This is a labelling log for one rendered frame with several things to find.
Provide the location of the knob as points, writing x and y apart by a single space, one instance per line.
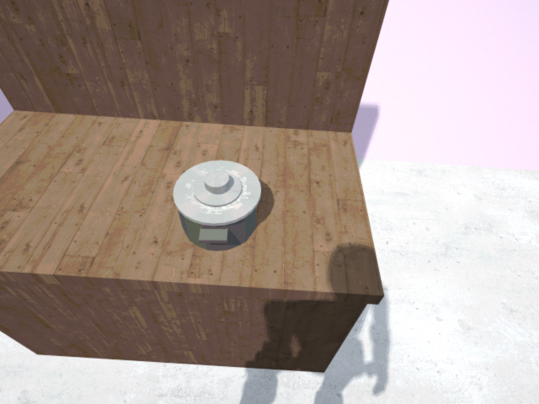
216 181

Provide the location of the lid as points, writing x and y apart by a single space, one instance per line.
199 205

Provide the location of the table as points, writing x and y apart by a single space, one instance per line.
113 100

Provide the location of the pot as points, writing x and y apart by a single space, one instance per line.
219 238

